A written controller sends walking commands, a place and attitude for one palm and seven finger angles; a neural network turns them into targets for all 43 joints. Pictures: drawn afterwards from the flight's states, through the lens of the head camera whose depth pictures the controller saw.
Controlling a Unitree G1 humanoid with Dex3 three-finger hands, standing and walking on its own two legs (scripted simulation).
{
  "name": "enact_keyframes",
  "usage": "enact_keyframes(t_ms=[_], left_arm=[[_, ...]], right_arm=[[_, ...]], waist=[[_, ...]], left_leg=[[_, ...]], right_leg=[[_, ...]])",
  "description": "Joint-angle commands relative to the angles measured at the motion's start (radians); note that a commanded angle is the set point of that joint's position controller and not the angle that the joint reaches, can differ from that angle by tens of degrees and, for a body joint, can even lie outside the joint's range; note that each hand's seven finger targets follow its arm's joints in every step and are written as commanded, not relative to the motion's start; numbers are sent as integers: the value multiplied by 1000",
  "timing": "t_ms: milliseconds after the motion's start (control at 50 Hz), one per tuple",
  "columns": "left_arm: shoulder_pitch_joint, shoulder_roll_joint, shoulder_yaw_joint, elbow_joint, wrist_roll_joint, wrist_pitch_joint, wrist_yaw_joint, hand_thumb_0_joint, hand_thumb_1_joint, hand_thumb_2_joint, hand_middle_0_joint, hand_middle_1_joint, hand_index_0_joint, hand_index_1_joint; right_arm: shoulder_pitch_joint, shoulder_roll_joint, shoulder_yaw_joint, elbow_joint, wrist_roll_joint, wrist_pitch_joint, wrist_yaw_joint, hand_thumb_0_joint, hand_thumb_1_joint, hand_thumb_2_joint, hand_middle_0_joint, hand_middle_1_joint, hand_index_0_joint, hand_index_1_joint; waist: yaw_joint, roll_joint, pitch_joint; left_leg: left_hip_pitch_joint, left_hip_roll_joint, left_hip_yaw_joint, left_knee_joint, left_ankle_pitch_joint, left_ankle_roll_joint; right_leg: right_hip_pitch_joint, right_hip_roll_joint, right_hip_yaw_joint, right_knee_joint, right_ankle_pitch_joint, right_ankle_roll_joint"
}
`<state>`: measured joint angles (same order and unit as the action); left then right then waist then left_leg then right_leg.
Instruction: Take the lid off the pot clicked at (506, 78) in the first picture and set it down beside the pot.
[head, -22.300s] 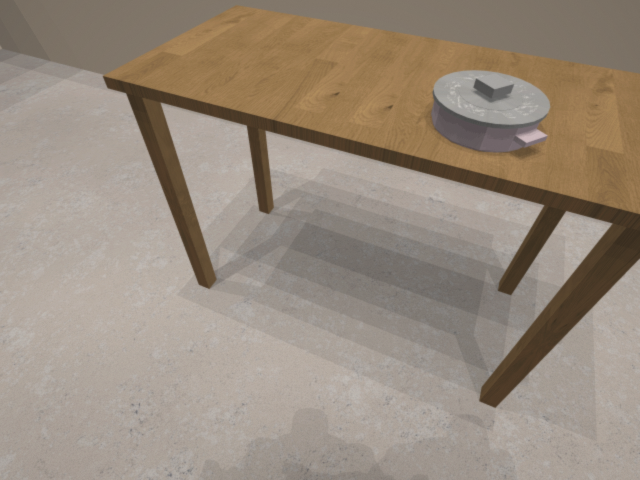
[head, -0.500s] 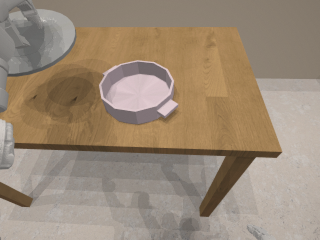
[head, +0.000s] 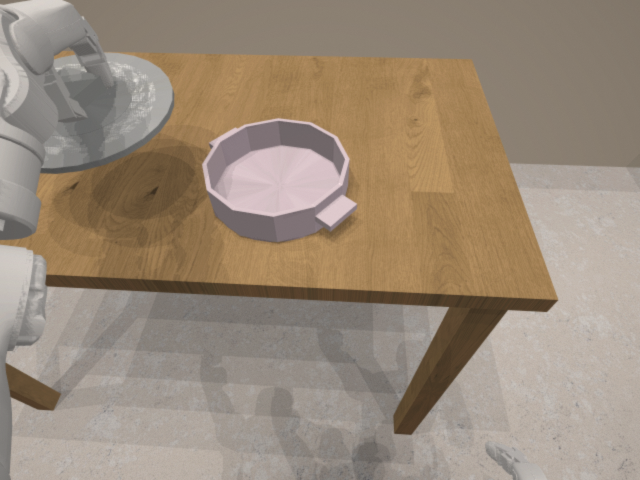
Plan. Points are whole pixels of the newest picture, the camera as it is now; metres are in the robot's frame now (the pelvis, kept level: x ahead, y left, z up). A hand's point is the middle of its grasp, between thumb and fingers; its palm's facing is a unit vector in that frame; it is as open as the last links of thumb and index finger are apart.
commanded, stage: lower the lid onto the table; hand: left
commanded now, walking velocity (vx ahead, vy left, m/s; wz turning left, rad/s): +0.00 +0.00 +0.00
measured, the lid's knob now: (71, 89) +0.49 +0.28 +0.24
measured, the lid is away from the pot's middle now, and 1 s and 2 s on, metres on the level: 0.22 0.21 0.23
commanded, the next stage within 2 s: open the fingers wide in 1.76 s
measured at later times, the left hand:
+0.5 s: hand (71, 121) +0.46 +0.29 +0.22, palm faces -0.26 -0.12 -0.96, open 8.4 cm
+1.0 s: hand (99, 142) +0.47 +0.27 +0.18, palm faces -0.35 -0.11 -0.93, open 8.4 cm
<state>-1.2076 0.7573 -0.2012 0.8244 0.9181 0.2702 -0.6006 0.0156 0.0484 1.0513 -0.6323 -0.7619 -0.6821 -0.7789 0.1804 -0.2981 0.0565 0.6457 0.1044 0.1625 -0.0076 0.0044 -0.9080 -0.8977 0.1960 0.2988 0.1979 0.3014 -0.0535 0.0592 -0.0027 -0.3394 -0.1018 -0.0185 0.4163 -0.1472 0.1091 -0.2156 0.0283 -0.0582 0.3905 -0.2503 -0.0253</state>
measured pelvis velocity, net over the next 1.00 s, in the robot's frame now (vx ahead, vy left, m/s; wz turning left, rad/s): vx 0.00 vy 0.01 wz -0.01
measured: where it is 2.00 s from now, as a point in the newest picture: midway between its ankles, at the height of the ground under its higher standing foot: outside the picture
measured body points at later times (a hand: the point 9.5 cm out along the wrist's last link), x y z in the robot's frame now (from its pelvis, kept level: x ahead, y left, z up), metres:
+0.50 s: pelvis +0.01 +0.00 +0.00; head +0.05 -0.01 +0.45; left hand +0.47 +0.29 +0.27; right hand +0.11 -0.27 -0.12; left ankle +0.03 +0.05 -0.74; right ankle -0.03 -0.11 -0.74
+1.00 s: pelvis +0.00 +0.01 +0.00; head +0.05 +0.00 +0.45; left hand +0.48 +0.27 +0.23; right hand +0.10 -0.26 -0.12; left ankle +0.03 +0.05 -0.74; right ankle -0.03 -0.11 -0.74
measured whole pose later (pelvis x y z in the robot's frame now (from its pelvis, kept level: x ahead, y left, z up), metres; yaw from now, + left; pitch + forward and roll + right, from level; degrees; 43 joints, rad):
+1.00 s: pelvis +0.00 +0.01 +0.00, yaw +0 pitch +6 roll -2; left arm -1.10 0.72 -0.17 0.92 0.91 0.14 -0.54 0.02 0.06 1.05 -0.63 -0.76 -0.68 -0.78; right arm 0.22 -0.29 0.04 0.65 0.09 0.19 0.00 0.00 -0.91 -0.90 0.20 0.30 0.20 0.30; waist -0.08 0.05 -0.01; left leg -0.38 -0.10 -0.01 0.45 -0.17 0.12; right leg -0.25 0.03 -0.05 0.40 -0.26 -0.02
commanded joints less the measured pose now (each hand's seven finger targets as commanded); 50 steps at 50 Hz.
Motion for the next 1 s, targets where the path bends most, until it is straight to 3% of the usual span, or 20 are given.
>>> enact_keyframes(t_ms=[0, 100, 180, 220, 260, 280, 380, 400, 460, 480, 540, 580, 640, 680, 700, 780, 860, 880, 940, 980], left_arm=[[-581, 285, 107, -151, 28, -12, 72, 0, 453, 1222, -803, -868, -859, -886], [-576, 359, 174, -278, 30, -41, 82, 0, 453, 1222, -803, -868, -859, -886], [-402, 325, 173, -144, 7, -50, 72, 0, 453, 1222, -803, -868, -859, -886], [-430, 342, 171, -150, 15, -56, 68, 0, 453, 1222, -803, -868, -859, -886], [-460, 374, 194, -253, 9, -61, 70, 0, 453, 1222, -803, -868, -859, -886], [-463, 316, 152, -299, -7, -62, 68, 0, 453, 1222, -803, -868, -859, -886], [-443, 356, 197, -287, -7, -68, 77, 0, 453, 1222, -803, -868, -859, -886], [-464, 415, 240, -330, 5, -76, 84, 0, 453, 1222, -803, -868, -859, -886], [-419, 353, 195, -236, -2, -78, 80, 0, 453, 1222, -803, -868, -859, -886], [-429, 272, 129, -258, -19, -77, 75, 0, 453, 1222, -803, -868, -859, -886], [-433, 325, 175, -288, -9, -78, 85, 0, 453, 1222, -803, -868, -859, -886], [-443, 252, 117, -266, -18, -80, 86, 0, 453, 1222, -803, -868, -859, -886], [-443, 316, 170, -219, -9, -86, 92, 0, 453, 1222, -803, -868, -859, -886], [-461, 257, 121, -226, -20, -93, 93, 0, 453, 1222, -803, -868, -859, -886], [-492, 300, 156, -251, -10, -96, 99, 0, 453, 1222, -803, -868, -859, -886], [-488, 222, 104, -238, -20, -104, 104, 0, 453, 1222, -803, -868, -859, -886], [-456, 271, 143, -105, -5, -118, 112, 0, 453, 1222, -803, -868, -859, -886], [-440, 235, 115, -99, -13, -122, 112, 0, 453, 1222, -803, -868, -859, -886], [-512, 285, 148, -145, 4, -138, 123, 0, 453, 1222, -803, -868, -859, -886], [-484, 259, 131, -124, -4, -142, 123, 0, 453, 1222, -803, -868, -859, -886]], right_arm=[[-17, -147, -61, -104, -9, -27, -8, 0, -900, -900, 200, 300, 200, 300], [-15, -152, -69, -132, -12, -33, -1, 0, -900, -900, 200, 300, 200, 300], [12, -159, -71, -130, -7, -29, 0, 0, -900, -900, 200, 300, 200, 300], [-5, -159, -68, -133, -5, -16, 1, 0, -900, -900, 200, 300, 200, 300], [-12, -162, -74, -148, -3, -14, 2, 0, -900, -900, 200, 300, 200, 300], [-16, -164, -79, -156, -3, -16, 5, 0, -900, -900, 200, 300, 200, 300], [7, -170, -85, -141, -7, -15, 0, 0, -900, -900, 200, 300, 200, 300], [6, -167, -85, -141, -9, -14, 1, 0, -900, -900, 200, 300, 200, 300], [-1, -161, -79, -132, -6, -6, -2, 0, -900, -900, 200, 300, 200, 300], [-3, -165, -84, -134, -3, -6, 1, 0, -900, -900, 200, 300, 200, 300], [-8, -163, -84, -132, -5, -6, 6, 0, -900, -900, 200, 300, 200, 300], [-4, -163, -84, -126, -7, -9, 3, 0, -900, -900, 200, 300, 200, 300], [0, -160, -79, -115, -7, -4, -1, 0, -900, -900, 200, 300, 200, 300], [1, -165, -82, -117, -8, -6, -2, 0, -900, -900, 200, 300, 200, 300], [5, -161, -83, -110, -13, -5, 0, 0, -900, -900, 200, 300, 200, 300], [5, -163, -86, -110, -14, -10, 1, 0, -900, -900, 200, 300, 200, 300], [16, -156, -76, -96, -16, -3, -3, 0, -900, -900, 200, 300, 200, 300], [19, -161, -77, -103, -14, -4, -4, 0, -900, -900, 200, 300, 200, 300], [32, -160, -82, -100, -21, -3, -4, 0, -900, -900, 200, 300, 200, 300], [39, -164, -85, -104, -21, -7, -7, 0, -900, -900, 200, 300, 200, 300]], waist=[[-17, 12, -393], [0, 79, -516], [-7, 28, -411], [-6, -12, -388], [1, 18, -456], [-9, 86, -472], [-16, 97, -456], [-7, 80, -498], [-15, 36, -439], [-29, 75, -423], [-19, 89, -448], [-38, 107, -428], [-29, 32, -419], [-38, 74, -432], [-30, 55, -458], [-39, 116, -450], [-33, -5, -409], [-36, 27, -415], [-33, 40, -465], [-40, 61, -450]], left_leg=[[340, 59, -90, -4, 192, -32], [420, 59, -100, 30, 384, -36], [357, 65, -87, 39, 400, -32], [322, 61, -78, 26, 325, -21], [365, 60, -83, 31, 360, -19], [412, 64, -95, 42, 432, -30], [424, 63, -103, 40, 393, -33], [437, 64, -107, 40, 401, -32], [384, 59, -97, 35, 335, -27], [406, 63, -103, 39, 370, -35], [433, 67, -113, 38, 352, -38], [442, 67, -122, 45, 371, -51], [391, 64, -115, 26, 266, -37], [411, 61, -116, 36, 320, -47], [421, 64, -123, 31, 302, -47], [452, 70, -140, 33, 329, -70], [341, 59, -111, 18, 184, -42], [342, 59, -109, 23, 210, -47], [383, 60, -120, 31, 267, -49], [389, 64, -121, 42, 308, -57]], right_leg=[[-47, 30, 26, -36, 181, -42], [-11, 36, 40, -17, 263, -43], [-37, 34, 29, -25, 274, -39], [-23, 35, 33, -21, 269, -33], [-2, 34, 40, -17, 287, -33], [-32, 35, 37, -21, 283, -38], [-60, 45, 30, -37, 242, -41], [-34, 47, 37, -27, 255, -38], [-49, 42, 31, -27, 246, -34], [-78, 42, 26, -35, 241, -39], [-88, 47, 29, -31, 213, -39], [-119, 48, 22, -37, 204, -45], [-87, 45, 24, -33, 189, -39], [-99, 44, 21, -30, 206, -45], [-88, 47, 24, -29, 201, -41], [-137, 47, 17, -29, 166, -51], [-88, 40, 24, -21, 164, -42], [-94, 37, 22, -18, 170, -48], [-86, 44, 27, -11, 194, -45], [-109, 44, 25, -16, 199, -48]])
